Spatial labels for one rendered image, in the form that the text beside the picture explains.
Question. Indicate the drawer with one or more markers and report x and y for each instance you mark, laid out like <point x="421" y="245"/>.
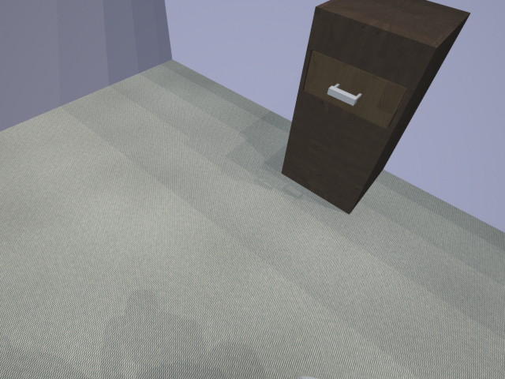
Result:
<point x="380" y="99"/>

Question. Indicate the handle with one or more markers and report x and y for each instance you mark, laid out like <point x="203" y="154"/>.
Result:
<point x="342" y="95"/>

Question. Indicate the cabinet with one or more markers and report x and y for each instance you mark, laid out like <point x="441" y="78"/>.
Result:
<point x="335" y="153"/>

